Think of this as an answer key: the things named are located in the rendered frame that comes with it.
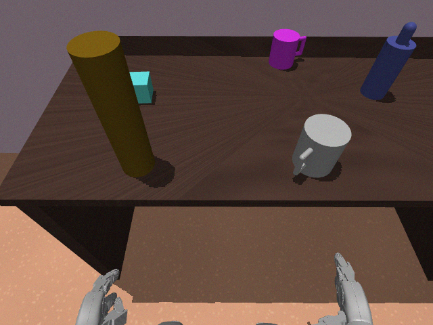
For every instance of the desk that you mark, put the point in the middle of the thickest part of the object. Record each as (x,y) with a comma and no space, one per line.
(223,126)

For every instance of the right robot hand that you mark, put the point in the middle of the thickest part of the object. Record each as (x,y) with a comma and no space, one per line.
(350,297)

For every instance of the left robot hand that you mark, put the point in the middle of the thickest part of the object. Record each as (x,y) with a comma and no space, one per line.
(95,306)

